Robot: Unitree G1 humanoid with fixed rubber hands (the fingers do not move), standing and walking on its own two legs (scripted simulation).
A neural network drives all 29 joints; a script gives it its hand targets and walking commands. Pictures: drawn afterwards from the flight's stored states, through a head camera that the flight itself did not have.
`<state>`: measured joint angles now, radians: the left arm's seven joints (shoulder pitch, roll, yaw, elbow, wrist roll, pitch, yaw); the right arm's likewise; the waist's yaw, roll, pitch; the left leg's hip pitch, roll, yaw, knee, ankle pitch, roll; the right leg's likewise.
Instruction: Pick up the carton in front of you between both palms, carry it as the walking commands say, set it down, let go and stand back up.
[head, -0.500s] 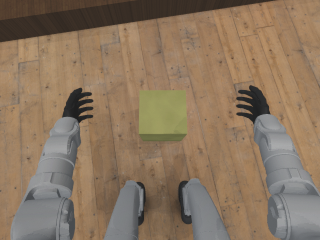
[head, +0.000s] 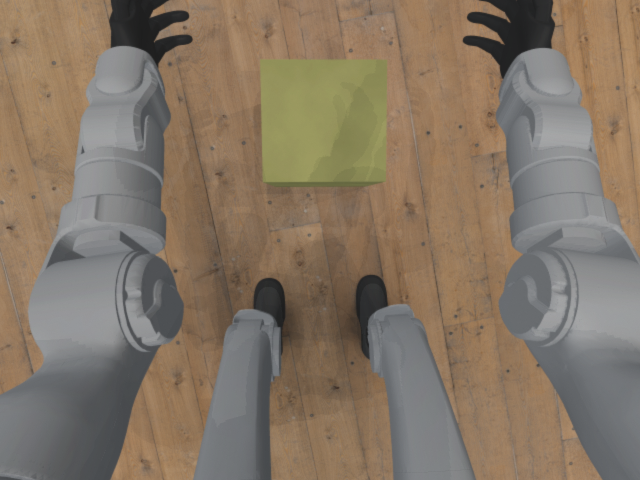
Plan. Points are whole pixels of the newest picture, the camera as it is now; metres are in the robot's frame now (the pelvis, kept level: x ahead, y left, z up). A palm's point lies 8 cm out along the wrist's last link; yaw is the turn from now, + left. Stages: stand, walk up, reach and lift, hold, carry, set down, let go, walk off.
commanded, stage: reach and lift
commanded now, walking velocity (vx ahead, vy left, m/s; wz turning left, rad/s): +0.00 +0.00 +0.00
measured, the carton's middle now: (322, 134) +0.52 -0.01 -0.52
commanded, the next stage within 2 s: none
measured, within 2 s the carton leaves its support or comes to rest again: leaves its support in 1.68 s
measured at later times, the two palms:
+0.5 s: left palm (204, 120) +0.52 +0.18 -0.36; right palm (445, 120) +0.51 -0.20 -0.36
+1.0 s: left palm (226, 125) +0.53 +0.16 -0.45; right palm (423, 122) +0.52 -0.19 -0.45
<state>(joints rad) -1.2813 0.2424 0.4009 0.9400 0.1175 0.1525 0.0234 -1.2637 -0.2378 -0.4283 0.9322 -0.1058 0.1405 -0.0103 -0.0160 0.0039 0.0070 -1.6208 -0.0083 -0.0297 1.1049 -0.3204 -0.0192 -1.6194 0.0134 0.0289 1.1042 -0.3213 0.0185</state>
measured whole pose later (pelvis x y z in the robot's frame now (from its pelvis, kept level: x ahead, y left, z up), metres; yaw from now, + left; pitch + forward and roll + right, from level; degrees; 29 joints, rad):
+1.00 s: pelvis -0.04 +0.00 -0.28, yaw +0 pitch +37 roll +0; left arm -1.56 0.37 0.07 1.16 -0.22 0.07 0.12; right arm -1.56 -0.41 -0.08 1.19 0.23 0.06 -0.09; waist -0.01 0.00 0.41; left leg -2.25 -0.05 -0.04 2.22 -0.62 -0.06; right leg -2.26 0.03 0.04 2.22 -0.61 0.04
